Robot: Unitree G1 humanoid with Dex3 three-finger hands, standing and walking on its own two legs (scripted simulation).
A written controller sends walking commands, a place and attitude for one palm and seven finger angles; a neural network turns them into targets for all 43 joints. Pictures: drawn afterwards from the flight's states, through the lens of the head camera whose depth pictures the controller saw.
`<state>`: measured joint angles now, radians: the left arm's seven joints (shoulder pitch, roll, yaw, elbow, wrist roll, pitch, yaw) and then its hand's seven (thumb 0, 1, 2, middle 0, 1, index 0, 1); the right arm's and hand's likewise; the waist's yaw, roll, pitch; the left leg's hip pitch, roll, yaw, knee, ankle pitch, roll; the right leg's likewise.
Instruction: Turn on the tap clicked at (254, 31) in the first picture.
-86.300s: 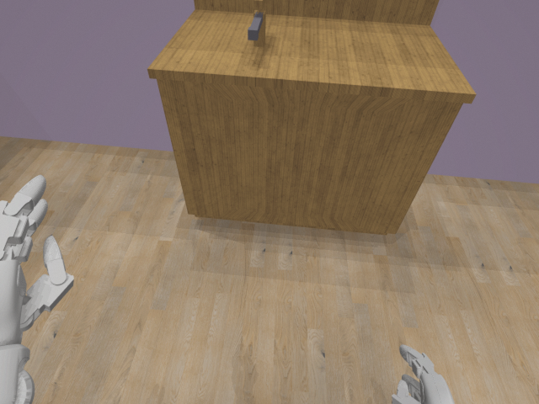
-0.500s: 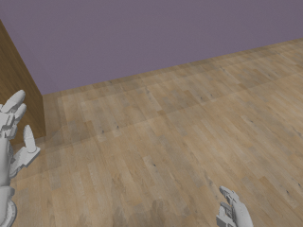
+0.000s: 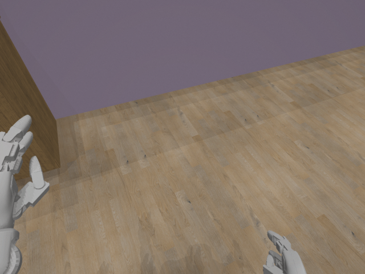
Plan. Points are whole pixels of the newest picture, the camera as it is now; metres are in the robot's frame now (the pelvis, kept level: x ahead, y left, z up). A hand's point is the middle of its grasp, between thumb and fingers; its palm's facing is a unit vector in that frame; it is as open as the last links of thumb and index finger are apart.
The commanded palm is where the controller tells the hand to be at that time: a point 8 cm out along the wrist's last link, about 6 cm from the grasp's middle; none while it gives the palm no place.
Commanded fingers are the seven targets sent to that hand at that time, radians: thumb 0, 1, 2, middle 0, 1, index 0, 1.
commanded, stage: look again from close up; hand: left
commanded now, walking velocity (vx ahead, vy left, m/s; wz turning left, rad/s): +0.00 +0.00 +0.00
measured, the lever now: out of the picture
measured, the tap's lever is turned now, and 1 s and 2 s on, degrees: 73 73 73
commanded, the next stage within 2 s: shuffle to correct the standing spot in 0.24 s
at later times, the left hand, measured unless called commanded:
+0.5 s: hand (46, 185) +0.22 +0.25 +0.15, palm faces +0.39 -0.84 -0.37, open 7.4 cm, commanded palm +0.16 +0.28 +0.17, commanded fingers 0.00 0.90 0.90 -0.20 -0.30 -0.20 -0.30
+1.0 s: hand out of the picture +0.18 +0.30 +0.15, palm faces +0.43 -0.81 -0.40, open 7.4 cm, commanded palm +0.13 +0.34 +0.17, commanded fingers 0.00 0.90 0.90 -0.20 -0.30 -0.20 -0.30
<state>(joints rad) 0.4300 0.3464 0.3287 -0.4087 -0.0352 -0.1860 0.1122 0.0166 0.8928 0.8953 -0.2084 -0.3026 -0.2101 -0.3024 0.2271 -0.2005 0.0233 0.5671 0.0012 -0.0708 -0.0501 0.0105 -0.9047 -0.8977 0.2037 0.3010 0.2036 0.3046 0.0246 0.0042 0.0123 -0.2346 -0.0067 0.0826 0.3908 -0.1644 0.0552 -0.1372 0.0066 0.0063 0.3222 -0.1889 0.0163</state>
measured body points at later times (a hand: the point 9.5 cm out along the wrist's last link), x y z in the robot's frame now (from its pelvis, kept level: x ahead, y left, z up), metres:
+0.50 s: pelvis +0.00 +0.00 +0.00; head +0.01 +0.01 +0.45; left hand +0.19 +0.29 +0.17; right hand +0.18 -0.22 -0.08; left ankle +0.03 +0.08 -0.75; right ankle -0.01 -0.13 -0.75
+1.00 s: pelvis -0.02 +0.05 -0.02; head +0.00 +0.06 +0.43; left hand +0.15 +0.35 +0.17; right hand +0.16 -0.17 -0.10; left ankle +0.03 +0.08 -0.75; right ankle -0.01 -0.13 -0.74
